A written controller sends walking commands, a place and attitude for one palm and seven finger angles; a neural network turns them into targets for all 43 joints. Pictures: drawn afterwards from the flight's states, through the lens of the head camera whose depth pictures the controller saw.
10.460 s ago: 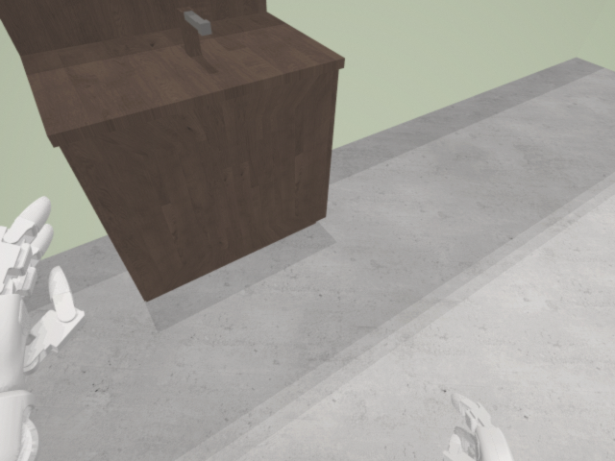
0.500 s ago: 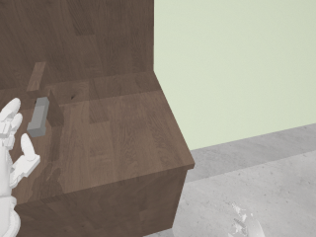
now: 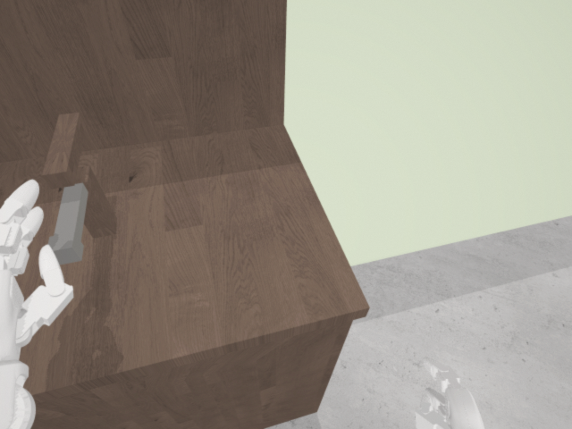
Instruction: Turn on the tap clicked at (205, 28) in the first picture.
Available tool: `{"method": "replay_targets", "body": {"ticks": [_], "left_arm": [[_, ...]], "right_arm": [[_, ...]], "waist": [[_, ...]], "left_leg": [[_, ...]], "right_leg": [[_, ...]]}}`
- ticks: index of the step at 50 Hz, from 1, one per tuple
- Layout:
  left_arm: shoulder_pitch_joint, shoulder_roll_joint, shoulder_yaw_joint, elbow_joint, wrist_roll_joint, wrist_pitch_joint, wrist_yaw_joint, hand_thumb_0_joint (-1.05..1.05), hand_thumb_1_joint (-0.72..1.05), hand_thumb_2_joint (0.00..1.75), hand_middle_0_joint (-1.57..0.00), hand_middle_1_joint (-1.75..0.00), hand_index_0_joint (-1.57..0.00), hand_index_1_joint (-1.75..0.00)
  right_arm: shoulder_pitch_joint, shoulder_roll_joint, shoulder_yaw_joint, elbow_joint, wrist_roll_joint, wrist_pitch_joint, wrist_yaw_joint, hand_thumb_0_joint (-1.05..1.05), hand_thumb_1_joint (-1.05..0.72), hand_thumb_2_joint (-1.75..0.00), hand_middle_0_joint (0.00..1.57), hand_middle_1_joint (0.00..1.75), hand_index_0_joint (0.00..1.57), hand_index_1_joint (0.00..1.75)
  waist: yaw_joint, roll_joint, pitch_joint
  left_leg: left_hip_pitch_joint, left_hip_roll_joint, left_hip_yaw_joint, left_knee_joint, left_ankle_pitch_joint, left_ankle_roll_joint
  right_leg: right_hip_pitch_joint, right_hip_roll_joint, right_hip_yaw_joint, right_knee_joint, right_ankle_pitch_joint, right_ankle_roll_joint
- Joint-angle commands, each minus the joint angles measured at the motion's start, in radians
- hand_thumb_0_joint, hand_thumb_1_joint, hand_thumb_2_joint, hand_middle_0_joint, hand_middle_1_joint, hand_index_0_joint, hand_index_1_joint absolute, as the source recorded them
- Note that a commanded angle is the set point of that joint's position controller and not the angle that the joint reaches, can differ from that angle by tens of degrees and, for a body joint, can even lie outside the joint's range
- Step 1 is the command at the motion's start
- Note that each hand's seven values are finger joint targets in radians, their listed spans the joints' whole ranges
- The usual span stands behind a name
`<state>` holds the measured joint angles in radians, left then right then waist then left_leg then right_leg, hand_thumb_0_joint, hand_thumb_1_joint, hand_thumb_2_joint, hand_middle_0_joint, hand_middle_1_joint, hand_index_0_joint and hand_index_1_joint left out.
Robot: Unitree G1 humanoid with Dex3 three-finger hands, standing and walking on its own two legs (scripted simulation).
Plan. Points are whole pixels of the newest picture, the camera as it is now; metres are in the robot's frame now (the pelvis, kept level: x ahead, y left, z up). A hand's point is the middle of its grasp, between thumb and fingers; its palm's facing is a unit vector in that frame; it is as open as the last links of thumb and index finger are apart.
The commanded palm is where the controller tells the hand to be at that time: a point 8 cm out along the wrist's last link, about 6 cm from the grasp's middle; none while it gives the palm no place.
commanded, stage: look again from close up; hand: left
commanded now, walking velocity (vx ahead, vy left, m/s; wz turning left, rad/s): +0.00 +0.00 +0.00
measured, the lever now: (65, 248) +0.29 +0.30 +0.12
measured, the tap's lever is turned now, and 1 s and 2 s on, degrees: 0 0 0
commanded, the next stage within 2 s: shuffle to correct the standing spot in 0.24 s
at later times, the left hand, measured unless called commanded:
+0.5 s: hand (63, 278) +0.22 +0.25 +0.16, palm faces +0.39 -0.84 -0.37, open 7.4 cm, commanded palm +0.16 +0.28 +0.17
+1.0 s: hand (58, 355) +0.15 +0.23 +0.16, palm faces +0.32 -0.86 -0.41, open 7.4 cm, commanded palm +0.08 +0.26 +0.17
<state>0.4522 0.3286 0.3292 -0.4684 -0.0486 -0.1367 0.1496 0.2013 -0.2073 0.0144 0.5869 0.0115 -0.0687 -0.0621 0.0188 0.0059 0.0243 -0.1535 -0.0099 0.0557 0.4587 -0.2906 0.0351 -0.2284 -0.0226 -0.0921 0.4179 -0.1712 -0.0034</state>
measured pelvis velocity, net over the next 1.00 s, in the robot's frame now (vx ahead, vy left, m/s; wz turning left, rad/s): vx -0.09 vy -0.01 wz -0.03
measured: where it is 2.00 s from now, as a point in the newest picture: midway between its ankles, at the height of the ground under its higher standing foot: outside the picture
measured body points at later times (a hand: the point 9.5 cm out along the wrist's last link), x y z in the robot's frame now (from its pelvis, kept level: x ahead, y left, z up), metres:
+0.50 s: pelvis -0.01 +0.00 +0.00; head +0.03 +0.02 +0.44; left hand +0.20 +0.30 +0.18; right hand +0.15 -0.23 -0.08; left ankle -0.03 +0.09 -0.74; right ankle +0.03 -0.12 -0.74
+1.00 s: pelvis -0.09 -0.01 -0.01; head -0.02 +0.02 +0.43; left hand +0.13 +0.27 +0.18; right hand +0.08 -0.25 -0.09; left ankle -0.07 +0.08 -0.74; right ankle +0.01 -0.12 -0.73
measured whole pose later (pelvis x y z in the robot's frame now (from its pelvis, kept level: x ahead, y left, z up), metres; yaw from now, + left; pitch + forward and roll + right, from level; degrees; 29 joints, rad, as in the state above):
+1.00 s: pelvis -0.09 -0.01 -0.01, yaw -2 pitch +2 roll +0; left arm 0.44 0.40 0.43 -0.59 -0.05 -0.25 0.09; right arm 0.19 -0.17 -0.01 0.59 -0.02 -0.14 -0.04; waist 0.02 -0.09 0.12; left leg -0.32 -0.01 0.06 0.56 -0.27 0.04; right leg -0.50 0.01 -0.04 0.65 -0.24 -0.01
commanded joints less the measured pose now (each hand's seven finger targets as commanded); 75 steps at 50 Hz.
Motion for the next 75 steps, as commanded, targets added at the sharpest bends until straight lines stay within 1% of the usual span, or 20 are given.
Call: {"method": "replay_targets", "body": {"ticks": [1,2,4,11,16,25,34,38,42,44,46,48,49,52,57,61,63,66,69,75], "left_arm": [[-0.539,0.348,0.277,0.206,0.061,-0.126,-0.050,0.00,0.90,0.90,-0.20,-0.30,-0.20,-0.30],[-0.378,0.161,0.126,0.201,0.008,-0.102,-0.056,0.00,0.90,0.90,-0.20,-0.30,-0.20,-0.30],[-0.317,0.175,0.085,-0.039,-0.001,-0.151,-0.056,0.00,0.90,0.90,-0.20,-0.30,-0.20,-0.30],[-0.092,0.248,0.189,-0.165,-0.005,-0.157,-0.037,0.00,0.90,0.90,-0.20,-0.30,-0.20,-0.30],[-0.141,0.248,0.204,-0.198,-0.012,-0.171,-0.038,0.00,0.90,0.90,-0.20,-0.30,-0.20,-0.30],[-0.129,0.182,0.128,-0.236,0.004,-0.153,-0.035,0.00,0.90,0.90,-0.20,-0.30,-0.20,-0.30],[-0.112,0.196,0.175,-0.289,-0.012,-0.159,-0.050,0.00,0.90,0.90,-0.20,-0.30,-0.20,-0.30],[-0.099,0.200,0.179,-0.297,-0.022,-0.162,-0.054,0.00,0.90,0.90,-0.20,-0.30,-0.20,-0.30],[-0.061,0.235,0.211,-0.308,-0.023,-0.158,-0.034,0.00,0.90,0.90,-0.20,-0.30,-0.20,-0.30],[-0.043,0.219,0.199,-0.324,-0.018,-0.156,-0.031,0.00,0.90,0.90,-0.20,-0.30,-0.20,-0.30],[-0.026,0.222,0.203,-0.320,-0.020,-0.174,-0.036,0.00,0.90,0.90,-0.20,-0.30,-0.20,-0.30],[-0.032,0.250,0.233,-0.354,-0.009,-0.194,-0.040,0.00,0.90,0.90,-0.20,-0.30,-0.20,-0.30],[-0.055,0.249,0.228,-0.377,-0.009,-0.188,-0.041,0.00,0.90,0.90,-0.20,-0.30,-0.20,-0.30],[0.017,0.167,0.168,-0.369,-0.003,-0.159,-0.036,0.00,0.90,0.90,-0.20,-0.30,-0.20,-0.30],[-0.037,0.236,0.198,-0.291,0.019,-0.133,-0.031,0.00,0.90,0.90,-0.20,-0.30,-0.20,-0.30],[-0.086,0.217,0.174,-0.189,0.006,-0.132,-0.045,0.00,0.90,0.90,-0.20,-0.30,-0.20,-0.30],[-0.035,0.203,0.153,-0.198,-0.003,-0.119,-0.045,0.00,0.90,0.90,-0.20,-0.30,-0.20,-0.30],[-0.047,0.222,0.165,-0.251,-0.001,-0.135,-0.038,0.00,0.90,0.90,-0.20,-0.30,-0.20,-0.30],[-0.087,0.223,0.160,-0.291,0.021,-0.158,-0.038,0.00,0.90,0.90,-0.20,-0.30,-0.20,-0.30],[-0.069,0.210,0.159,-0.200,0.019,-0.168,-0.044,0.00,0.90,0.90,-0.20,-0.30,-0.20,-0.30]], "right_arm": [[-0.016,-0.025,-0.026,-0.074,-0.010,-0.113,0.013,0.00,-0.90,-0.90,0.20,0.30,0.20,0.30],[-0.048,-0.096,-0.071,-0.141,0.024,-0.111,0.031,0.00,-0.90,-0.90,0.20,0.30,0.20,0.30],[-0.036,-0.115,-0.063,-0.164,0.010,-0.125,0.054,0.00,-0.90,-0.90,0.20,0.30,0.20,0.30],[-0.076,-0.120,-0.057,-0.184,0.001,-0.128,0.058,0.00,-0.90,-0.90,0.20,0.30,0.20,0.30],[-0.077,-0.113,-0.055,-0.187,0.002,-0.134,0.031,0.00,-0.90,-0.90,0.20,0.30,0.20,0.30],[-0.069,-0.118,-0.069,-0.176,-0.001,-0.152,0.039,0.00,-0.90,-0.90,0.20,0.30,0.20,0.30],[-0.092,-0.099,-0.071,-0.203,-0.005,-0.126,0.052,0.00,-0.90,-0.90,0.20,0.30,0.20,0.30],[-0.065,-0.087,-0.076,-0.195,-0.008,-0.123,0.047,0.00,-0.90,-0.90,0.20,0.30,0.20,0.30],[-0.050,-0.063,-0.071,-0.151,-0.011,-0.117,0.037,0.00,-0.90,-0.90,0.20,0.30,0.20,0.30],[-0.046,-0.055,-0.060,-0.141,-0.020,-0.111,0.031,0.00,-0.90,-0.90,0.20,0.30,0.20,0.30],[-0.036,-0.076,-0.070,-0.138,-0.020,-0.117,0.016,0.00,-0.90,-0.90,0.20,0.30,0.20,0.30],[-0.076,-0.091,-0.074,-0.159,-0.031,-0.131,0.006,0.00,-0.90,-0.90,0.20,0.30,0.20,0.30],[-0.064,-0.075,-0.083,-0.167,-0.037,-0.140,0.009,0.00,-0.90,-0.90,0.20,0.30,0.20,0.30],[-0.037,-0.116,-0.110,-0.171,-0.005,-0.149,0.049,0.00,-0.90,-0.90,0.20,0.30,0.20,0.30],[-0.050,-0.135,-0.084,-0.170,0.011,-0.133,0.052,0.00,-0.90,-0.90,0.20,0.30,0.20,0.30],[-0.023,-0.125,-0.091,-0.149,0.010,-0.120,0.041,0.00,-0.90,-0.90,0.20,0.30,0.20,0.30],[-0.029,-0.117,-0.078,-0.126,0.011,-0.110,0.037,0.00,-0.90,-0.90,0.20,0.30,0.20,0.30],[-0.050,-0.117,-0.070,-0.130,0.006,-0.132,0.030,0.00,-0.90,-0.90,0.20,0.30,0.20,0.30],[-0.075,-0.123,-0.064,-0.143,0.001,-0.135,0.030,0.00,-0.90,-0.90,0.20,0.30,0.20,0.30],[-0.028,-0.128,-0.079,-0.135,0.009,-0.143,0.044,0.00,-0.90,-0.90,0.20,0.30,0.20,0.30]], "waist": [[0.012,-0.119,-0.128],[0.012,0.091,-0.174],[0.019,0.182,-0.162],[0.024,-0.070,-0.109],[0.013,0.072,-0.115],[0.017,0.075,-0.155],[0.024,0.086,-0.129],[0.011,-0.052,-0.151],[0.003,-0.172,-0.169],[-0.002,-0.153,-0.167],[-0.005,0.002,-0.142],[0.002,0.343,-0.169],[-0.004,0.270,-0.153],[0.006,0.157,-0.210],[-0.009,0.140,-0.085],[-0.028,-0.150,-0.045],[-0.038,-0.144,-0.043],[-0.030,-0.041,-0.042],[-0.015,0.292,-0.017],[-0.017,0.016,-0.070]], "left_leg": [[-0.091,0.042,-0.075,0.034,0.218,-0.006],[0.039,0.050,-0.028,-0.051,0.245,-0.040],[-0.038,0.093,-0.052,-0.074,0.242,-0.024],[-0.122,0.075,-0.056,-0.083,0.096,-0.018],[-0.092,0.080,-0.062,-0.088,0.131,-0.012],[-0.032,0.157,-0.065,-0.039,0.522,-0.040],[-0.149,0.230,-0.085,0.008,0.435,-0.001],[-0.146,0.110,-0.032,0.167,0.114,-0.032],[-0.033,0.004,-0.027,0.341,-0.116,-0.034],[-0.037,0.016,-0.014,0.164,-0.090,-0.027],[-0.092,0.092,-0.075,-0.097,-0.012,0.000],[-0.213,0.365,-0.315,-0.211,0.225,0.090],[-0.148,0.382,-0.334,-0.180,0.390,0.126],[0.169,0.293,-0.145,0.011,0.723,0.090],[-0.161,0.201,-0.160,-0.033,-0.018,0.034],[-0.134,0.002,-0.046,0.213,-0.176,-0.026],[-0.058,-0.007,-0.041,0.305,-0.074,-0.017],[-0.075,0.031,-0.079,-0.001,-0.020,0.001],[-0.236,0.184,-0.351,-0.242,-0.232,0.067],[-0.226,0.064,-0.152,-0.031,-0.113,0.021]], "right_leg": [[0.003,-0.119,0.172,-0.034,0.167,-0.086],[0.041,-0.079,0.187,0.041,0.199,-0.094],[0.117,-0.066,0.156,0.051,0.158,-0.046],[0.138,-0.056,0.150,-0.022,0.046,-0.024],[0.137,-0.056,0.142,-0.007,0.084,-0.027],[0.128,-0.038,0.083,0.111,0.301,-0.006],[0.093,-0.047,0.102,0.173,0.213,-0.016],[-0.008,-0.148,0.259,0.041,0.354,-0.075],[-0.221,-0.290,0.395,-0.231,-0.131,-0.149],[-0.179,-0.245,0.273,-0.181,-0.136,-0.116],[-0.120,-0.114,0.166,-0.031,-0.107,-0.037],[-0.076,0.016,0.072,0.442,-0.186,0.011],[-0.164,0.027,0.125,0.600,-0.265,0.005],[-0.257,0.023,0.088,0.459,-0.242,0.005],[0.090,0.013,0.016,0.009,-0.104,0.003],[-0.103,-0.141,0.241,-0.176,-0.407,-0.097],[-0.221,-0.201,0.261,-0.176,-0.422,-0.146],[-0.097,-0.110,0.162,-0.028,-0.295,-0.086],[0.025,0.035,0.051,0.208,-0.237,-0.015],[0.115,-0.043,0.144,-0.038,-0.151,-0.045]]}}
